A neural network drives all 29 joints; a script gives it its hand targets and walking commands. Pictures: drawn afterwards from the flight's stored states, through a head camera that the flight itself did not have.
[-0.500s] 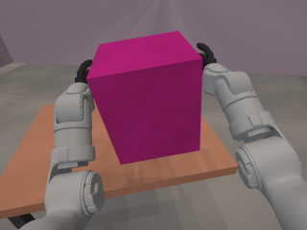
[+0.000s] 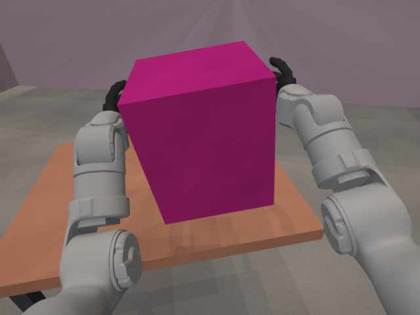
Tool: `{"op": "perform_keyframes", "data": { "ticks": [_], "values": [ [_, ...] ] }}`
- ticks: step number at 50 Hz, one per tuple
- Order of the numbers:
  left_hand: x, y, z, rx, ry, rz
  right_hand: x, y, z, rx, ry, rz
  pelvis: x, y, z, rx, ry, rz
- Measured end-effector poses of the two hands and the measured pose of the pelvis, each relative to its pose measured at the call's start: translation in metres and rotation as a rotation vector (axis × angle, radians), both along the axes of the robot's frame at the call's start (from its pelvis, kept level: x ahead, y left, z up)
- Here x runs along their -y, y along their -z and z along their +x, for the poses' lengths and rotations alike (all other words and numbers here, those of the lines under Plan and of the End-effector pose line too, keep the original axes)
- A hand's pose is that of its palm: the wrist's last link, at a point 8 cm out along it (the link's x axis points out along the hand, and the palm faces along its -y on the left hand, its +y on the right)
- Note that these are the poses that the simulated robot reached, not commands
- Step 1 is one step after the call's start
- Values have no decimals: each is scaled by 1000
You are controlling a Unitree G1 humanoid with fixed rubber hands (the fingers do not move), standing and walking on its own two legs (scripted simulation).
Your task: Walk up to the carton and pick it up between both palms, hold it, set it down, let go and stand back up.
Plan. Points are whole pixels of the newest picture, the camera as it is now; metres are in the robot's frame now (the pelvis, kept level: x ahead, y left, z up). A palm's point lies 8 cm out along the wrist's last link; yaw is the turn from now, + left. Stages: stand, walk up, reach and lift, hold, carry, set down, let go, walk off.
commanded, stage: hold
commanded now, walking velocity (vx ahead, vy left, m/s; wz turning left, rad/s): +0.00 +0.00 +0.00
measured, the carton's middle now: (204, 131) +0.38 +0.00 +0.25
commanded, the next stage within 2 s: none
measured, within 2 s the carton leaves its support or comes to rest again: neither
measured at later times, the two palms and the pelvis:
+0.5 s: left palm (115, 121) +0.38 +0.15 +0.28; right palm (283, 96) +0.38 -0.15 +0.31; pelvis +0.00 +0.00 +0.00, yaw +0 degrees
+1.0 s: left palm (117, 118) +0.37 +0.15 +0.29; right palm (288, 94) +0.37 -0.15 +0.32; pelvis +0.00 +0.00 +0.00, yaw +0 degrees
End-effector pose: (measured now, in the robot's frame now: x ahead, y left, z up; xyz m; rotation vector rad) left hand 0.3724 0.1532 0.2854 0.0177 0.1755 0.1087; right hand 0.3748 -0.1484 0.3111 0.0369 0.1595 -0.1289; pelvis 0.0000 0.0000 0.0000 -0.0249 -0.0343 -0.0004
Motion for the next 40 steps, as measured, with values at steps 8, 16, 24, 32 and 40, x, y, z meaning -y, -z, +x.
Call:
{"op": "perform_keyframes", "data": {
  "ticks": [8, 16, 24, 32, 40],
  "values": [
    [2, -2, 0, 7, 0, 3, 2, -1, 0, 6, 0, 6, 0, 0, 2, 3, 1, -1],
    [1, 1, 2, 3, -2, -4, 1, 1, 2, 1, -3, -11, 1, 0, 4, -4, 0, 1],
    [-1, 0, 3, 1, -10, -5, -1, 0, 6, -1, -9, 2, 1, 0, 4, 0, -3, 1],
    [1, 2, 3, 7, -3, 0, 1, 2, 4, 2, -3, -4, 1, 0, 5, -4, -4, -1],
    [4, 2, 2, 0, 5, 1, 4, 3, 1, -5, 6, 3, 0, 0, 4, -1, -1, -1]
  ]
}}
